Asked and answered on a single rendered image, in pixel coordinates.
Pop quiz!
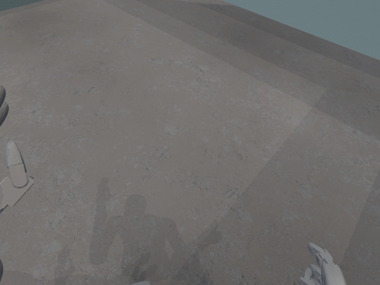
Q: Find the right robot hand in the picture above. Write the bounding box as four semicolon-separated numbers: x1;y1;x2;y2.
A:
300;243;347;285

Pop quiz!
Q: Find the left robot hand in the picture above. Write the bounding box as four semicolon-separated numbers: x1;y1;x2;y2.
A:
0;85;34;214

